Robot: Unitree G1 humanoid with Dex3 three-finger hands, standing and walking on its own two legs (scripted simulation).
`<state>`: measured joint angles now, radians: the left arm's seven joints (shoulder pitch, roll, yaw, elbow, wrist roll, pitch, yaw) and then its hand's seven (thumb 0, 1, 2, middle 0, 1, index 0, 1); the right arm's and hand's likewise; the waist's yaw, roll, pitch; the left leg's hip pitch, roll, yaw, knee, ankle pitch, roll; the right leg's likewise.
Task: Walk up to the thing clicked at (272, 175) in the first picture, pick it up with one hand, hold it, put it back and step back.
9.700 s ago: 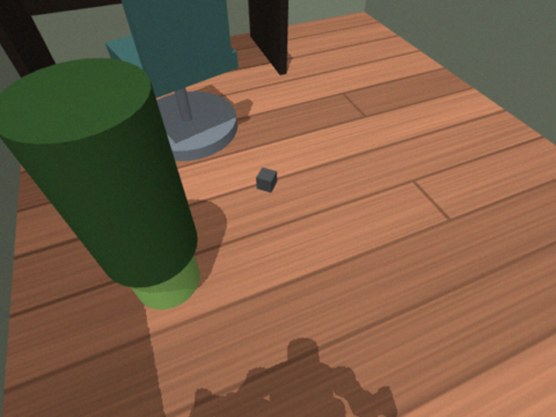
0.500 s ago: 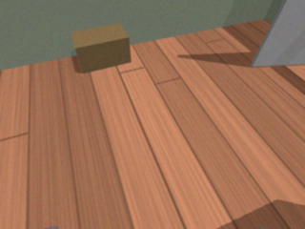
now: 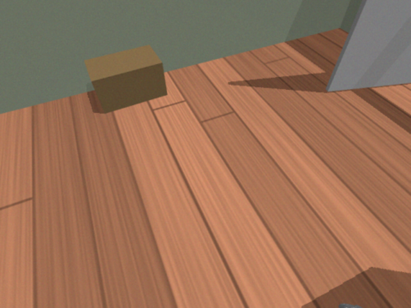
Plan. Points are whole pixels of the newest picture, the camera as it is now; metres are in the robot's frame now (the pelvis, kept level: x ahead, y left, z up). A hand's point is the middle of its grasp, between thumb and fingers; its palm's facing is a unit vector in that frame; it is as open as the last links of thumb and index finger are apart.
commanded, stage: stand
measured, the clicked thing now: out of the picture -0.06 +1.22 -0.74
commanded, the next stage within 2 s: none
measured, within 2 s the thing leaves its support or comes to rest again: neither
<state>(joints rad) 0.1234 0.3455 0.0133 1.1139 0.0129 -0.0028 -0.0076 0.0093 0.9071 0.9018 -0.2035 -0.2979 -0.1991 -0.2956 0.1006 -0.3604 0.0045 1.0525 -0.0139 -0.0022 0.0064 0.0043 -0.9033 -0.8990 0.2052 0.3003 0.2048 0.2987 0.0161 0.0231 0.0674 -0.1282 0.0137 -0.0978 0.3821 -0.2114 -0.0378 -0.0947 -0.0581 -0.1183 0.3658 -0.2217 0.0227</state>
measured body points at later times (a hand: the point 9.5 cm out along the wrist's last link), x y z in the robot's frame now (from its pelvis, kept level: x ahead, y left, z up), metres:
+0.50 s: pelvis -0.01 -0.01 +0.00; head -0.01 -0.01 +0.45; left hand +0.06 +0.30 -0.13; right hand +0.04 -0.31 -0.13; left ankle +0.00 +0.15 -0.75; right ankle -0.01 -0.13 -0.75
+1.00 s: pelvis -0.02 +0.00 +0.00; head -0.01 +0.00 +0.45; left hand +0.06 +0.30 -0.13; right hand +0.05 -0.30 -0.13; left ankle +0.00 +0.15 -0.75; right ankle -0.01 -0.13 -0.75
